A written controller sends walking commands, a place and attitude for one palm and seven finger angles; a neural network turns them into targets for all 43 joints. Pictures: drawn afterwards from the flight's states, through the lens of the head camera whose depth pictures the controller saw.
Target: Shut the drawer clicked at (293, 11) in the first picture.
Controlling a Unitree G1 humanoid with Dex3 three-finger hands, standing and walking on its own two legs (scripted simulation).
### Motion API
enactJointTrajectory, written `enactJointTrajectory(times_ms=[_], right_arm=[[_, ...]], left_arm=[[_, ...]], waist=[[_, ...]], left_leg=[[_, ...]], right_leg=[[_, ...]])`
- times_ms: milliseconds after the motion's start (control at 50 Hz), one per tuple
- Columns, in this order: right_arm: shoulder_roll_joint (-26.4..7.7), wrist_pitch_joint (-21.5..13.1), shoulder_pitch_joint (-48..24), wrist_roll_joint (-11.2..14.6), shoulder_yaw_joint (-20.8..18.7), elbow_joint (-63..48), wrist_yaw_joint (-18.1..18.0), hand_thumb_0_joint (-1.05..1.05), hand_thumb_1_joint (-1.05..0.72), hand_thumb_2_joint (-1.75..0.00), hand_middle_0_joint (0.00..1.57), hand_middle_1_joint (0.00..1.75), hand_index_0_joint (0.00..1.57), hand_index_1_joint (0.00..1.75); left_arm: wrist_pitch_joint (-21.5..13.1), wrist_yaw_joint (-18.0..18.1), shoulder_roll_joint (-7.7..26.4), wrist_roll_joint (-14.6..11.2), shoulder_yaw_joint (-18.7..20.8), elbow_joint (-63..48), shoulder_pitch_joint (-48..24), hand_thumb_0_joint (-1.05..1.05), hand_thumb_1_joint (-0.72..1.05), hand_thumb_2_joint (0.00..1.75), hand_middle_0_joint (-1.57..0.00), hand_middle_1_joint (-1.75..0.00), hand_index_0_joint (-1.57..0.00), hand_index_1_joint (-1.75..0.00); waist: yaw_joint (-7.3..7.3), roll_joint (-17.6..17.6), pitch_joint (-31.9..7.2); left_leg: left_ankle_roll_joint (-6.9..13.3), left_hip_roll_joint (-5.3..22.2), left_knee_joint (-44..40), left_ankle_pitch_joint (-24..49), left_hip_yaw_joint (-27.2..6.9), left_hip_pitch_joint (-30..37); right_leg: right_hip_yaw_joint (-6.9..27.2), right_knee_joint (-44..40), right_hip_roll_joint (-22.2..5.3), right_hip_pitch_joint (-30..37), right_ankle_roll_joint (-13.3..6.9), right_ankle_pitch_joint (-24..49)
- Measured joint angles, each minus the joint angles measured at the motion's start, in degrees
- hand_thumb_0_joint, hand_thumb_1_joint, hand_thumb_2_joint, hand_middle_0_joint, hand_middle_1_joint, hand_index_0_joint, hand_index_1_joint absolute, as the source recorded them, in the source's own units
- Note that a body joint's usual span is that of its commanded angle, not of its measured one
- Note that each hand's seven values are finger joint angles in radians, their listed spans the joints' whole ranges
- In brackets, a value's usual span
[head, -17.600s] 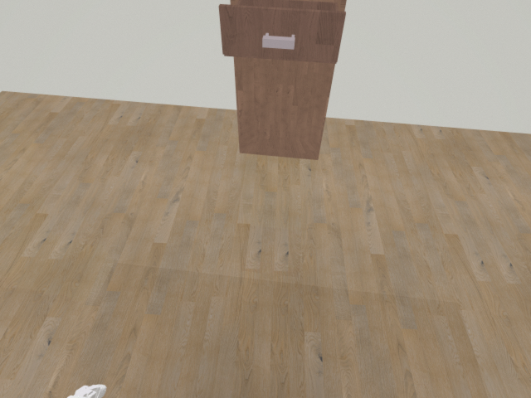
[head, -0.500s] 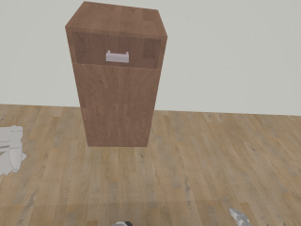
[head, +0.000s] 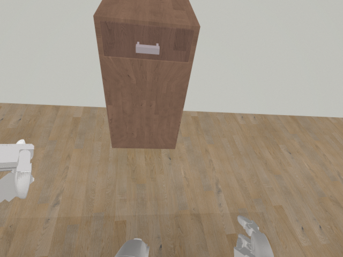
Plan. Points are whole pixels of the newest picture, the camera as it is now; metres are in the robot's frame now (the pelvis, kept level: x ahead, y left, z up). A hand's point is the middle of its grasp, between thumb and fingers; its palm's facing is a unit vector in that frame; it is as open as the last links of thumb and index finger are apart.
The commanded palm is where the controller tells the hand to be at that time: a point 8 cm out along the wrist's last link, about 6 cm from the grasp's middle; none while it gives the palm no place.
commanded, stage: stop stepping back and stand still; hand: left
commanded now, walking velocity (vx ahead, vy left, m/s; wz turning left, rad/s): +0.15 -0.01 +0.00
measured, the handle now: (147, 46) +0.96 +0.21 +0.04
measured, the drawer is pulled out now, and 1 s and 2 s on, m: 0.00 0.00 0.00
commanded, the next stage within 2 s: let the arm hang, fingers relaxed in 0.40 s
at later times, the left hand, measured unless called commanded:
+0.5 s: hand out of the picture +0.15 +0.29 +0.18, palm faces +0.46 -0.73 -0.50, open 3.2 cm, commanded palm none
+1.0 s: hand out of the picture -0.01 +0.21 -0.15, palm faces +0.18 -0.95 -0.27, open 4.5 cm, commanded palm none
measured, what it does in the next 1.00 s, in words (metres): steps on the spot: left foot, then right foot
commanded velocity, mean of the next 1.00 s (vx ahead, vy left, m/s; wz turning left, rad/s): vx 0.03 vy -0.04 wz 0.00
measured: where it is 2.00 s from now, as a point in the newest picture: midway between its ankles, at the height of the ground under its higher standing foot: outside the picture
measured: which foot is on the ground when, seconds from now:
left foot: up 0.00-0.14, down 0.16-1.00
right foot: down 0.00-0.16, up 0.18-0.38, down 0.40-1.00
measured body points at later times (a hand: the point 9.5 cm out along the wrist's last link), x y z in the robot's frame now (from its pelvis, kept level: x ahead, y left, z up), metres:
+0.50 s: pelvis -0.02 +0.03 +0.00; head +0.00 +0.03 +0.45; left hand +0.12 +0.33 +0.20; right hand +0.14 -0.18 -0.10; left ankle +0.00 +0.16 -0.71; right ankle +0.01 -0.08 -0.73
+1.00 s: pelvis -0.01 +0.00 +0.01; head +0.02 +0.00 +0.46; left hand -0.02 +0.26 -0.13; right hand +0.02 -0.23 -0.15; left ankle -0.02 +0.13 -0.72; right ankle +0.03 -0.10 -0.72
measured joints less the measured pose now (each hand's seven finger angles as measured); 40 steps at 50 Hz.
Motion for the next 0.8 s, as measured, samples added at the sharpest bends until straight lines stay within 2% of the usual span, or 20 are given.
enactJointTrajectory(times_ms=[20,60,100,160,200,260,300,360,400,440,500,540,600,640,660,700,720,740,760,800], right_arm=[[-0.29,0.87,0.15,0.31,-0.42,1.65,-0.30,0.01,-0.90,-0.90,0.21,0.30,0.21,0.30],[-1.03,1.36,1.27,0.72,-0.80,3.47,-1.27,0.02,-0.90,-0.90,0.21,0.30,0.21,0.30],[-2.53,0.61,2.54,0.81,-0.96,3.18,-2.19,0.02,-0.90,-0.90,0.21,0.30,0.21,0.30],[-5.52,-1.65,4.16,0.69,-1.61,1.34,-3.01,0.02,-0.90,-0.90,0.21,0.30,0.20,0.30],[-4.79,-2.27,3.31,0.78,-2.10,1.37,-3.09,0.02,-0.90,-0.90,0.21,0.30,0.20,0.30],[-2.45,-3.47,3.15,0.67,-2.07,1.37,-1.91,0.02,-0.90,-0.90,0.21,0.30,0.20,0.30],[-1.44,-3.73,3.80,0.82,-1.60,0.77,-0.82,0.02,-0.90,-0.90,0.20,0.30,0.20,0.30],[-0.89,-2.93,5.17,0.79,-0.97,-0.57,-0.22,0.02,-0.90,-0.90,0.21,0.30,0.20,0.30],[-0.79,-1.85,5.64,0.91,-0.84,-1.26,-0.22,0.02,-0.90,-0.90,0.21,0.30,0.20,0.30],[-1.72,-0.99,4.11,1.05,-1.14,0.03,-0.33,0.02,-0.90,-0.90,0.21,0.30,0.20,0.30],[-3.15,-0.49,2.77,1.15,-1.71,2.92,-0.49,0.02,-0.90,-0.90,0.21,0.30,0.20,0.30],[-5.18,-1.85,3.23,0.88,-2.99,4.58,1.60,0.02,-0.90,-0.90,0.21,0.30,0.20,0.30],[-7.10,1.27,1.53,-0.58,-3.31,7.07,2.42,0.01,-0.90,-0.90,0.21,0.30,0.20,0.30],[-7.01,2.46,0.89,-1.61,-2.68,7.85,2.35,0.01,-0.90,-0.90,0.21,0.30,0.20,0.30],[-6.83,2.86,0.73,-1.82,-2.32,8.12,2.23,0.01,-0.90,-0.90,0.21,0.30,0.20,0.30],[-6.05,3.78,0.95,-1.37,-1.83,8.69,2.13,0.01,-0.90,-0.90,0.21,0.30,0.20,0.30],[-5.55,4.37,0.90,-0.88,-1.89,9.28,2.15,0.01,-0.90,-0.90,0.21,0.30,0.20,0.30],[-5.45,5.04,0.83,-0.56,-2.22,10.20,2.20,0.01,-0.90,-0.90,0.21,0.30,0.20,0.30],[-5.43,5.64,1.14,-0.41,-2.68,11.27,2.15,0.01,-0.90,-0.90,0.21,0.30,0.20,0.30],[-5.33,6.52,2.09,-0.35,-3.33,13.92,1.90,0.01,-0.90,-0.90,0.20,0.30,0.20,0.30]], left_arm=[[-0.07,0.09,-0.42,0.04,-0.10,2.86,-2.68,0.01,0.88,0.90,-1.41,-1.60,-1.41,-1.60],[0.34,0.87,-3.06,0.27,-0.45,8.98,-7.27,0.01,0.88,0.90,-1.41,-1.60,-1.41,-1.60],[1.44,2.19,-6.86,0.52,-1.10,12.85,-8.98,0.01,0.88,0.90,-1.41,-1.60,-1.41,-1.60],[2.40,2.93,-11.32,0.65,-4.07,12.72,-7.42,0.01,0.89,0.90,-1.40,-1.60,-1.41,-1.60],[2.14,2.57,-10.94,0.82,-5.16,11.33,-6.52,0.02,0.89,0.90,-1.40,-1.60,-1.41,-1.60],[1.13,1.46,-7.94,1.51,-4.55,8.95,-5.14,0.02,0.89,0.90,-1.40,-1.60,-1.41,-1.60],[0.05,1.39,-6.03,1.60,-3.25,6.88,-3.21,0.02,0.89,0.90,-1.41,-1.60,-1.41,-1.60],[-1.43,1.75,-3.82,1.44,-0.96,5.61,-0.09,0.02,0.89,0.90,-1.40,-1.60,-1.41,-1.60],[-1.83,2.06,-2.42,1.40,0.62,6.08,0.96,0.02,0.89,0.90,-1.40,-1.60,-1.41,-1.60],[-1.62,2.14,-3.49,1.14,0.26,7.81,-0.17,0.01,0.89,0.90,-1.40,-1.60,-1.41,-1.60],[-0.77,2.23,-6.90,1.06,-1.89,10.66,-2.00,0.01,0.89,0.90,-1.40,-1.60,-1.41,-1.60],[-0.13,-0.08,-8.53,2.81,-6.04,19.05,-6.23,0.01,0.89,0.90,-1.40,-1.60,-1.41,-1.60],[8.21,-3.24,-12.49,3.91,-12.36,42.25,-16.88,0.00,0.89,0.90,-1.38,-1.57,-1.38,-1.58],[12.51,-4.20,-15.11,4.03,-15.60,58.49,-22.59,0.00,0.90,0.90,-1.34,-1.54,-1.34,-1.55],[13.74,-4.65,-16.24,4.00,-17.38,65.29,-24.44,0.01,0.90,0.90,-1.31,-1.52,-1.32,-1.52],[14.26,-5.71,-17.75,3.93,-21.30,74.94,-25.27,0.01,0.91,0.90,-1.26,-1.46,-1.26,-1.47],[13.78,-6.12,-18.46,3.96,-23.07,78.82,-24.94,0.01,0.91,0.90,-1.23,-1.43,-1.23,-1.44],[13.70,-6.56,-19.72,4.04,-24.83,82.96,-24.83,0.01,0.91,0.90,-1.19,-1.40,-1.20,-1.41],[13.00,-5.51,-20.88,4.03,-24.86,85.78,-24.74,0.02,0.91,0.90,-1.17,-1.39,-1.16,-1.37],[11.80,-4.51,-20.46,3.96,-23.52,88.76,-25.32,0.02,0.90,0.90,-1.12,-1.38,-1.10,-1.30]], waist=[[0.11,-0.03,-0.72],[0.03,-0.68,-1.95],[-0.58,-0.80,-2.09],[-2.15,1.27,-1.14],[-2.66,-0.53,1.53],[-3.88,-1.11,3.70],[-4.18,-0.03,4.24],[-3.89,2.63,3.92],[-3.46,3.09,3.09],[-2.64,4.14,4.14],[-2.35,4.90,4.45],[-2.69,6.63,2.28],[-3.76,7.26,1.13],[-4.96,6.68,1.74],[-5.36,6.40,2.38],[-5.48,4.68,3.23],[-5.27,3.54,3.67],[-5.47,3.71,4.48],[-5.61,4.32,4.99],[-4.66,5.31,5.76]], left_leg=[[0.39,0.91,1.85,0.07,-0.24,0.57],[1.39,2.51,-1.97,-1.03,0.44,4.52],[2.29,3.30,-11.69,-2.28,1.46,10.71],[3.49,4.07,-29.01,1.05,1.27,20.40],[2.03,2.66,-28.14,4.11,1.96,20.57],[1.27,2.47,-29.60,5.36,1.32,21.29],[0.99,3.23,-31.55,6.59,0.62,21.69],[0.82,4.70,-31.41,6.28,0.05,20.81],[1.29,4.46,-26.62,1.30,0.16,17.67],[1.74,3.54,-18.21,-2.64,-0.69,14.57],[2.18,2.32,-16.80,-3.43,0.12,14.78],[3.21,2.40,-23.25,5.57,-0.17,15.62],[2.80,0.36,-20.90,2.43,-1.01,12.92],[2.14,-0.59,-21.84,2.68,-1.59,12.89],[1.60,-0.63,-22.66,3.37,-1.92,13.27],[0.65,-0.73,-23.12,3.90,-1.81,13.75],[0.39,-0.83,-22.37,2.70,-1.44,13.69],[0.55,-0.58,-21.55,0.05,-2.09,13.93],[0.91,-0.35,-20.99,-2.03,-3.36,13.98],[1.49,0.19,-20.18,-2.53,-4.39,14.46]], right_leg=[[-0.46,0.62,-0.47,-0.29,0.62,-1.19],[-0.84,-0.41,-2.02,0.04,1.29,-2.35],[-0.90,-1.37,-3.90,0.24,2.24,0.95],[-1.62,2.61,-5.21,-1.15,4.81,-0.82],[1.27,8.97,-5.67,-3.28,5.88,-5.87],[3.30,19.12,-3.76,-7.43,6.20,-9.49],[2.30,17.36,-3.26,-7.80,6.31,-8.06],[0.07,7.81,-2.86,-4.18,6.03,-7.42],[1.24,0.87,-2.98,-1.73,4.56,-6.46],[1.54,1.41,-3.18,-2.79,4.14,2.70],[1.76,2.53,-3.69,-2.06,4.98,0.98],[0.60,6.72,-4.40,-4.56,5.75,-1.43],[4.76,22.23,-4.84,-11.66,7.43,-12.01],[6.88,26.10,-4.46,-13.58,8.13,-14.12],[7.20,23.72,-4.21,-12.95,8.28,-13.48],[8.10,11.76,-4.25,-8.93,7.95,-5.92],[8.68,9.57,-4.30,-8.56,7.35,-0.79],[8.17,9.98,-3.81,-8.29,6.58,0.01],[7.15,9.58,-3.24,-7.64,5.89,-0.36],[5.65,6.74,-2.06,-5.95,4.96,-0.24]])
